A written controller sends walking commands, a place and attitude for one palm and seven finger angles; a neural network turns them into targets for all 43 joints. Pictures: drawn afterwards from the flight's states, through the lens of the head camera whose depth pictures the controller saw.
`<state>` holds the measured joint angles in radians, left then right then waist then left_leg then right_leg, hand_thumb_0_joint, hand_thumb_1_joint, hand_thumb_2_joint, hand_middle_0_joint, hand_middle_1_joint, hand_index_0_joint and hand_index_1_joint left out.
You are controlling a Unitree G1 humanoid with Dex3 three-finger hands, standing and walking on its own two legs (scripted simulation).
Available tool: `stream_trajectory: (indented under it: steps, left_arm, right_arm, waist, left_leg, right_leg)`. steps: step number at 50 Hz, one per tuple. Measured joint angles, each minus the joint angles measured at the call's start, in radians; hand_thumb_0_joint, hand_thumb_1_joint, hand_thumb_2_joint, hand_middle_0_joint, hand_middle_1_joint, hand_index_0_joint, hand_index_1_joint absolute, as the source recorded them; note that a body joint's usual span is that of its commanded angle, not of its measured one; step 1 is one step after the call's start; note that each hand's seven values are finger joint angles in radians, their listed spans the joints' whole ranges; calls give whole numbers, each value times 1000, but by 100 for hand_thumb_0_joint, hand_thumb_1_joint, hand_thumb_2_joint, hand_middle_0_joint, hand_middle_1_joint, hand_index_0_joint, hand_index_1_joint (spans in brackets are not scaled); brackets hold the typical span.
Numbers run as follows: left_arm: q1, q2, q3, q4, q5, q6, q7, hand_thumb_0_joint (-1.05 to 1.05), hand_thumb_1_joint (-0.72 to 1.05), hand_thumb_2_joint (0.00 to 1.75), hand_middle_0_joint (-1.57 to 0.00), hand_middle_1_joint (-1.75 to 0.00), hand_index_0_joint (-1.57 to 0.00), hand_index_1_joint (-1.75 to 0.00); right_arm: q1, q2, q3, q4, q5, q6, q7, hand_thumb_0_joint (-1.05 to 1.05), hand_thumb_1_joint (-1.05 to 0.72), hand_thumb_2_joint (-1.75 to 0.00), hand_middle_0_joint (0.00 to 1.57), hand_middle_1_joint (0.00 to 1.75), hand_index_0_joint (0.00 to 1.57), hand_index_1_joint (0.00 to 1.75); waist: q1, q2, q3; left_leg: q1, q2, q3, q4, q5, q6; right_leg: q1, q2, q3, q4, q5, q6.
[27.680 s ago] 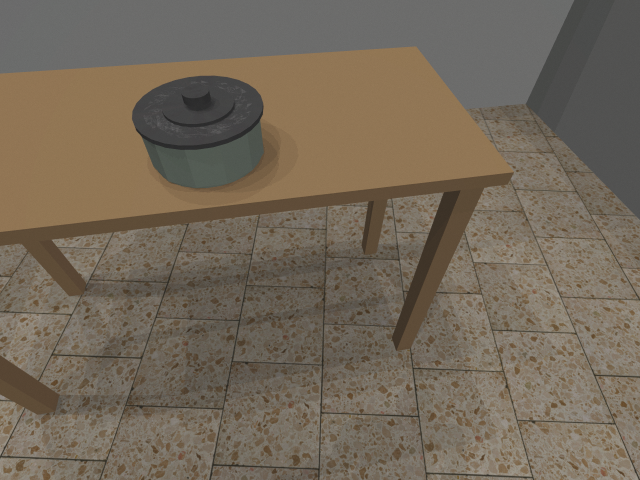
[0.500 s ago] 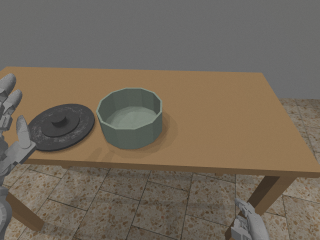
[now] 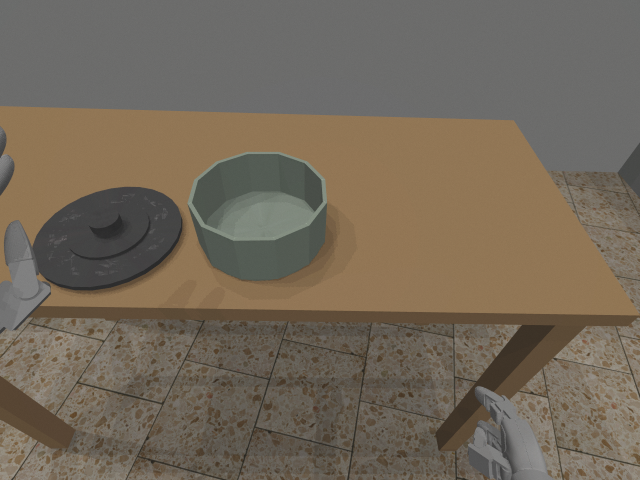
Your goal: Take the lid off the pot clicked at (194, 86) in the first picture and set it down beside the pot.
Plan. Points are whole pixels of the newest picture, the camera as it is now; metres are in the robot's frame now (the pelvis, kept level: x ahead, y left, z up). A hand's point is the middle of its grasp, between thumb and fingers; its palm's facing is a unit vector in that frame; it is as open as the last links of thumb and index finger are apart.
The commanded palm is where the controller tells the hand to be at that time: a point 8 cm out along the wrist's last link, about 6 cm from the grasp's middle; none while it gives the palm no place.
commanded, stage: step back with the hand held close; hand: left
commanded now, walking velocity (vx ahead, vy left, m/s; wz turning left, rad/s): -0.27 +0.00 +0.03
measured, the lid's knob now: (104, 221) +0.44 +0.37 +0.06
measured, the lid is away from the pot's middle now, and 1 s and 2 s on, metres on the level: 0.23 0.23 0.23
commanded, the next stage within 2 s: stop stepping back and stand still in 1.08 s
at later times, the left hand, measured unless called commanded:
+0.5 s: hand out of the picture +0.13 +0.25 +0.23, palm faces +0.42 -0.79 -0.45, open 7.4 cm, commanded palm +0.06 +0.30 +0.24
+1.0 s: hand out of the picture +0.06 +0.25 +0.24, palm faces +0.37 -0.86 -0.36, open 7.4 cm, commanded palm +0.01 +0.32 +0.24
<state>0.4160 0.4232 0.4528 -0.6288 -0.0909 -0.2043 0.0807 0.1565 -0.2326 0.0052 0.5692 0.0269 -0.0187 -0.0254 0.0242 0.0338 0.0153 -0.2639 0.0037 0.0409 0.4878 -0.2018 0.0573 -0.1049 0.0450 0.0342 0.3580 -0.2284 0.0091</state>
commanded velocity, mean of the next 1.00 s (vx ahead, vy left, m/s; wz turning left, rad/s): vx -0.33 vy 0.00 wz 0.04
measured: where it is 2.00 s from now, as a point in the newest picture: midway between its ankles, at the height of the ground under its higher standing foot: outside the picture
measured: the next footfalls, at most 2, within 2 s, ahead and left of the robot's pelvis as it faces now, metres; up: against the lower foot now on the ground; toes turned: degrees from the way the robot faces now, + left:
right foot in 0.88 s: -0.11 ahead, -0.12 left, +0.00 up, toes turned -3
left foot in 1.04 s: -0.06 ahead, +0.12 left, +0.00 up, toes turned -3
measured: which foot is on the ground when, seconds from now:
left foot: down 0.00-0.88, up 0.90-1.00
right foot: down 0.00-0.68, up 0.70-0.86, down 0.88-1.00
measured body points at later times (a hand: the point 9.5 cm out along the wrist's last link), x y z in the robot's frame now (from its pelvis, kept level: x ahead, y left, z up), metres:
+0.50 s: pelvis -0.07 +0.02 -0.01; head -0.05 +0.03 +0.44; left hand +0.10 +0.29 +0.25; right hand +0.10 -0.20 -0.09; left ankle +0.04 +0.08 -0.74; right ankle -0.06 -0.12 -0.74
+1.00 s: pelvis -0.13 +0.04 -0.01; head -0.14 +0.08 +0.43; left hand +0.03 +0.30 +0.26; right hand +0.02 -0.20 -0.08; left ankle -0.08 +0.11 -0.71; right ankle -0.15 -0.12 -0.74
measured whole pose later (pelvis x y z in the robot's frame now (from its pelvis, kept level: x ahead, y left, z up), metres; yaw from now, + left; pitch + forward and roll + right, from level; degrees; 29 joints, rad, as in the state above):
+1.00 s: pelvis -0.13 +0.04 -0.01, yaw -3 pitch +0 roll -4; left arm 0.44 0.47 0.45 -0.77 -0.06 -0.27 0.13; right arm 0.22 -0.17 0.00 0.61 0.01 -0.06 -0.04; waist 0.00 -0.02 -0.05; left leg -0.51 0.00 0.01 0.88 -0.37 0.00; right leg -0.23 0.01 0.00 0.52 -0.29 0.05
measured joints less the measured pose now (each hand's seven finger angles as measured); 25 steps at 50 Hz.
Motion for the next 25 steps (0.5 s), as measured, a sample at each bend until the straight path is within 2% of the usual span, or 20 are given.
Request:
stream_trajectory:
  steps: [5,7,11,13,15,18,25]
  left_arm:
    - [110,40,5,-73,3,13,-5,1,89,90,-21,-30,-21,-30]
    - [145,63,22,-113,3,12,-1,1,88,90,-22,-30,-21,-30]
    - [170,92,64,-170,5,-3,17,1,88,90,-22,-30,-22,-30]
    - [159,94,83,-181,5,-11,28,1,88,90,-22,-30,-22,-30]
    - [129,81,88,-174,5,-22,35,1,88,90,-22,-30,-22,-30]
    - [89,67,89,-152,5,-26,39,1,88,90,-22,-30,-22,-30]
    - [94,37,56,-119,8,-25,45,1,88,90,-22,-30,-21,-30]
  right_arm:
    - [27,2,-14,-44,5,14,-6,2,-91,-90,20,30,20,30]
    - [40,7,-16,-56,4,8,-7,2,-91,-90,20,30,20,30]
    - [63,17,-16,-58,-3,-25,-8,2,-91,-90,20,30,20,30]
    - [68,23,-13,-50,-6,-43,-8,2,-91,-90,20,30,20,30]
    - [62,26,-8,-37,-6,-53,-8,2,-91,-90,20,30,20,30]
    - [55,37,0,-21,1,-53,-7,2,-91,-90,20,30,20,30]
    - [76,50,10,-31,3,-44,-13,2,-91,-90,20,30,20,30]
  waist:
    - [-29,-45,22]
    - [-30,-61,32]
    - [-16,-70,38]
    - [-10,-63,33]
    - [-7,-37,35]
    - [-16,-7,35]
    - [-39,9,-1]
  left_leg:
    - [-46,-18,18,8,12,19]
    - [-67,-25,23,17,17,24]
    - [-110,-33,33,41,23,33]
    - [-132,-35,35,55,26,35]
    - [-151,-25,30,73,28,35]
    - [-164,-12,15,81,40,32]
    - [-193,2,-3,106,15,15]
  right_leg:
    - [-74,-19,13,64,-14,17]
    - [-107,-27,11,99,-24,16]
    - [-156,-40,-12,195,-86,-3]
    - [-150,-42,-21,197,-100,-9]
    - [-148,-34,-27,177,-80,9]
    - [-147,-20,-41,161,-54,17]
    - [-156,-5,-59,147,-25,6]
